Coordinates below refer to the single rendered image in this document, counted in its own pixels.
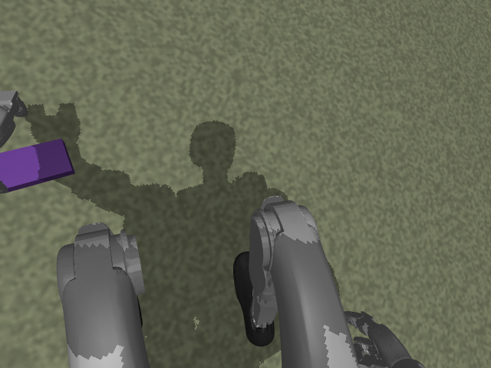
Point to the small box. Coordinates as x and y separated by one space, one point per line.
32 165

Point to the left robot hand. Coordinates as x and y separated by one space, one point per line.
10 106

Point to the right robot foot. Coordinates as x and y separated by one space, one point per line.
243 285

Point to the right robot hand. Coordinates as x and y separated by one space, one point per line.
383 348

